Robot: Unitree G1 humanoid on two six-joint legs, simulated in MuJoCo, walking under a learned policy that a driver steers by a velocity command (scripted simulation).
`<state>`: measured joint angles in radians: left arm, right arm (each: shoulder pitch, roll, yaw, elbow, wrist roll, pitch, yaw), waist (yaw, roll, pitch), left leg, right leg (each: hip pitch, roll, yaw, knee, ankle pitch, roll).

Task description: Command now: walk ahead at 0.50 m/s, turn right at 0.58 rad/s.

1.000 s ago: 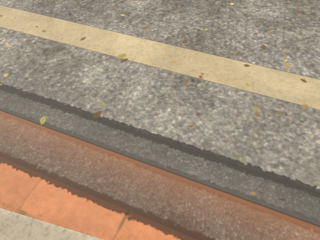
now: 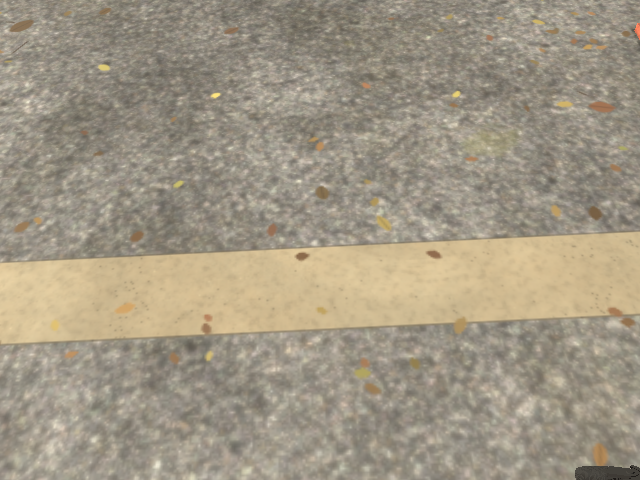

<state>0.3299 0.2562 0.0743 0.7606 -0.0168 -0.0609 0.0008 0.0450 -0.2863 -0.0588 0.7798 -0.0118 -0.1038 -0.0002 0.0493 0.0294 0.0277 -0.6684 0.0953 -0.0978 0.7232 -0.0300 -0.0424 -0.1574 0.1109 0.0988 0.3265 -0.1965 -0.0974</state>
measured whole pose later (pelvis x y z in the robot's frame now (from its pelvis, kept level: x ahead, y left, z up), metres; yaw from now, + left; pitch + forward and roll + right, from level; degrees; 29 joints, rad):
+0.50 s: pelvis +0.28 +0.03 +0.00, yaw -15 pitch +2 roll +2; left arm 0.17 0.29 0.07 0.64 -0.01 -0.04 -0.01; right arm 0.34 -0.27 -0.06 0.89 0.01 -0.10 0.02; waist -0.08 -0.05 0.02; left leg -0.08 -0.02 0.10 0.26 -0.21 0.03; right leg -0.68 -0.10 0.07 0.84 -0.12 -0.01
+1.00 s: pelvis +0.53 -0.09 +0.00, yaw -10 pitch +1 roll -2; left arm 0.34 0.26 0.07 0.79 0.02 -0.10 0.00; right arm 0.17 -0.30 -0.06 0.83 0.02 -0.04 0.02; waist 0.04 0.05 0.01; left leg -0.71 0.10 -0.07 0.88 -0.01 -0.02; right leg -0.03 0.03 -0.16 0.23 -0.22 -0.04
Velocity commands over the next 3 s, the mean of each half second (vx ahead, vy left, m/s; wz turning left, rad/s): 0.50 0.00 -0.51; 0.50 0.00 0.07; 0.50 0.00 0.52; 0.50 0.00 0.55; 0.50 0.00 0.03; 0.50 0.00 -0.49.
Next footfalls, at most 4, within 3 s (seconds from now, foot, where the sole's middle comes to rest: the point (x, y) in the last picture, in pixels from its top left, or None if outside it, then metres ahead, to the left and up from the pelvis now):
0.18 left None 0.30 0.14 -0.78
0.68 right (455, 468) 0.50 -0.18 -0.78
1.20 left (363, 322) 0.83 0.00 -0.78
1.70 right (427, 226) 1.13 -0.17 -0.78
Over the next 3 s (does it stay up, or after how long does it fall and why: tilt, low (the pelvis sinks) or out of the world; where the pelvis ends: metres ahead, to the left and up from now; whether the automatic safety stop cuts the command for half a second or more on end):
stays up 1.61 0.15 0.00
